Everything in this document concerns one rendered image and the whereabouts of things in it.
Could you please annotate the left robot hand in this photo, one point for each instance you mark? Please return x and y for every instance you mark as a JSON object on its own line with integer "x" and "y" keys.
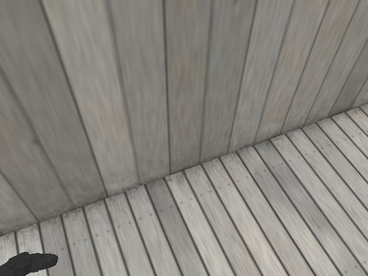
{"x": 25, "y": 263}

